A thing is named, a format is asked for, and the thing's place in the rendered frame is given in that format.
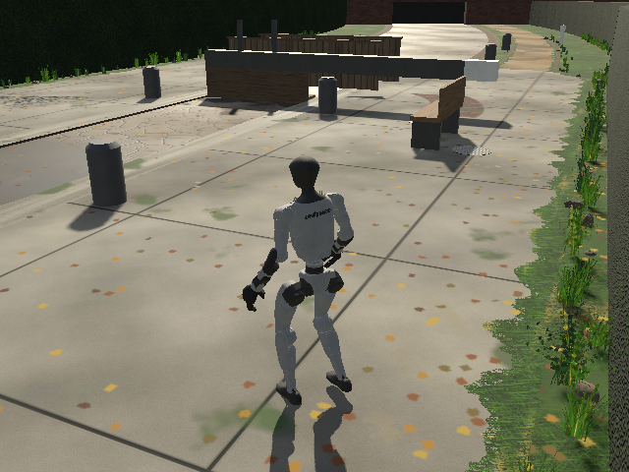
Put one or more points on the robot right hand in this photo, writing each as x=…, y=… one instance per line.
x=333, y=260

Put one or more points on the robot right thigh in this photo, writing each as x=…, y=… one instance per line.
x=322, y=302

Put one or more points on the robot right foot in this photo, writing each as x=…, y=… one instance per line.
x=344, y=385

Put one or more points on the robot left hand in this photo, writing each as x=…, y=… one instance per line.
x=250, y=296

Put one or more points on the right robot forearm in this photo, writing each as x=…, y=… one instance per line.
x=339, y=245

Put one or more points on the right robot upper arm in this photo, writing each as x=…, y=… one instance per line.
x=341, y=216

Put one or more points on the left robot upper arm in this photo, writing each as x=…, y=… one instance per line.
x=282, y=216

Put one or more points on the left robot forearm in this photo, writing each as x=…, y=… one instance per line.
x=264, y=275

